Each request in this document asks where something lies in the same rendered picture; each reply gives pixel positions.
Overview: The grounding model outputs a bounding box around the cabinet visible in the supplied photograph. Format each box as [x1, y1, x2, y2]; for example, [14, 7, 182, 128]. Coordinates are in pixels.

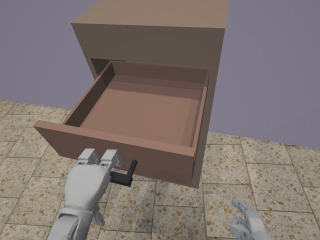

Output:
[71, 0, 229, 189]

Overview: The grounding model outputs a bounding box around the robot right hand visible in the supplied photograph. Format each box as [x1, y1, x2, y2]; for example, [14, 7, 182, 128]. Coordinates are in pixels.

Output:
[229, 198, 268, 240]

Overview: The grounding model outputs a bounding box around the robot left hand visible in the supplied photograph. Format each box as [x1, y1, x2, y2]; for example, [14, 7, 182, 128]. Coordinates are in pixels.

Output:
[64, 148, 124, 226]

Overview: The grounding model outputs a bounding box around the left robot forearm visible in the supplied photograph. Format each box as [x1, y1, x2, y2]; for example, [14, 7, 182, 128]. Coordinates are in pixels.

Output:
[47, 206, 94, 240]

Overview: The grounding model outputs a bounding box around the handle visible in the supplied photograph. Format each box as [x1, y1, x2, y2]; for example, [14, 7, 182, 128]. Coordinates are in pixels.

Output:
[110, 159, 138, 187]

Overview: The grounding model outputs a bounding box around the drawer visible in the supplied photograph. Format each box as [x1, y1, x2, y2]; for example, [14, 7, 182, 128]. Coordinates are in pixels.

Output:
[33, 60, 211, 186]

